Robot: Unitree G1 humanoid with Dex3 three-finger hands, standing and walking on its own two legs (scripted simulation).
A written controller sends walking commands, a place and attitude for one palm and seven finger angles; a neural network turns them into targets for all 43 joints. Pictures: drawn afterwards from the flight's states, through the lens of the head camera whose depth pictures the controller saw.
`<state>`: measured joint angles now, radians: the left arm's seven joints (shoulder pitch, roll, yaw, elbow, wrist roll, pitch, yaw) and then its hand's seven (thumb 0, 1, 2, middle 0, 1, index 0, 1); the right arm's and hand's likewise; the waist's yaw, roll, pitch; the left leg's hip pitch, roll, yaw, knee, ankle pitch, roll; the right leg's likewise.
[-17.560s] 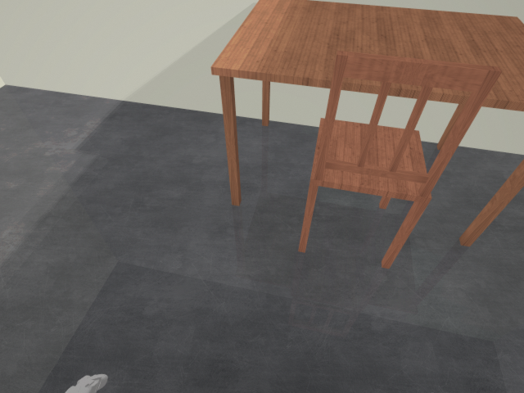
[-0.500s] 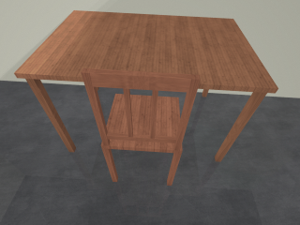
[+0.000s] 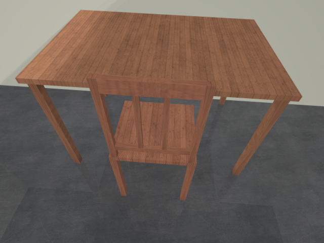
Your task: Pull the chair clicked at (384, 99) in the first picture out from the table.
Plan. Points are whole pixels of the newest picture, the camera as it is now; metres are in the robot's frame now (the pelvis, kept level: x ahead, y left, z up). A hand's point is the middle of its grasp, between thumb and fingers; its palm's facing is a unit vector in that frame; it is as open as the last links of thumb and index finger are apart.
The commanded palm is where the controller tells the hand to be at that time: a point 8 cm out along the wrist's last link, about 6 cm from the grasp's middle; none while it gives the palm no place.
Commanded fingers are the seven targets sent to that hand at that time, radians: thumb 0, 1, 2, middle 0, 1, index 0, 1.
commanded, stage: look again from close up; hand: left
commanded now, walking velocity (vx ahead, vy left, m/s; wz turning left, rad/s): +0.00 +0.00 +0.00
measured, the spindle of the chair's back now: (138, 123) +0.53 +0.13 -0.08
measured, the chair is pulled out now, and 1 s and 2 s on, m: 0.00 0.00 0.00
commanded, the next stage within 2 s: shuffle to correct the standing spot in 0.24 s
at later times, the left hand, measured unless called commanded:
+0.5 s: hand out of the picture -0.03 +0.15 -0.18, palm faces +0.05 -0.99 -0.16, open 7.4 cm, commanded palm none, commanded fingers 0.00 0.90 0.90 -0.20 -0.30 -0.20 -0.30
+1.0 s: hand out of the picture -0.01 +0.10 -0.20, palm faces +0.08 -0.99 -0.09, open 7.4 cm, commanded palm none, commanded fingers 0.00 0.90 0.90 -0.20 -0.30 -0.20 -0.30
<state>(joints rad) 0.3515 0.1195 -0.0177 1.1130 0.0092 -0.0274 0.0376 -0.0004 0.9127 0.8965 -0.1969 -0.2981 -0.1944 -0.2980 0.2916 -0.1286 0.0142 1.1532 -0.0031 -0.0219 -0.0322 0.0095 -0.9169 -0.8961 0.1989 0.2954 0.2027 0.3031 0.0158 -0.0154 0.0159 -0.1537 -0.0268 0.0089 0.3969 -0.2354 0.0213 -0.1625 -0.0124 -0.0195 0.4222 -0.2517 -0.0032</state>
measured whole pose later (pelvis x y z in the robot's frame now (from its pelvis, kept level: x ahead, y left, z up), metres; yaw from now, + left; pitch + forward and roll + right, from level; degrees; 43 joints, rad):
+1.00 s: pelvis +0.09 -0.02 -0.02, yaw -2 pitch -2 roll +1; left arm 0.45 0.09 0.00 1.17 0.01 -0.01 0.05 0.00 0.91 0.90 -0.20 -0.30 -0.20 -0.30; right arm 0.18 -0.13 -0.01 1.08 -0.01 -0.05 -0.06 0.01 -0.93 -0.90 0.20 0.30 0.20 0.30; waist 0.04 -0.09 0.06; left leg -0.28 -0.03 0.13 0.59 -0.26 0.08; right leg -0.13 0.01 -0.01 0.70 -0.51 -0.03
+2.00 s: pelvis +0.11 -0.07 -0.01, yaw +0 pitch -1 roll +1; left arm 0.34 0.14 -0.03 1.07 0.01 -0.03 0.05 0.00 0.92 0.90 -0.20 -0.30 -0.20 -0.30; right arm 0.26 -0.16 0.01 1.12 -0.01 -0.02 -0.03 0.01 -0.92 -0.90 0.20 0.30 0.20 0.30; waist 0.01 -0.02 0.02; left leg -0.22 0.02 0.06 0.47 -0.23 0.00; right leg -0.09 0.03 -0.04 0.46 -0.35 -0.05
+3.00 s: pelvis +0.11 -0.06 +0.00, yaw +0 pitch -1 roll +1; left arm 0.35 0.14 -0.03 1.08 0.01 -0.03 0.05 0.00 0.91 0.90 -0.20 -0.30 -0.19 -0.30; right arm 0.28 -0.13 0.02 1.17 -0.01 -0.03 -0.02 0.01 -0.92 -0.90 0.20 0.30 0.20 0.30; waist 0.01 -0.03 0.03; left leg -0.20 0.01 0.07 0.41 -0.19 0.01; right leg -0.08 0.03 -0.03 0.41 -0.31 -0.04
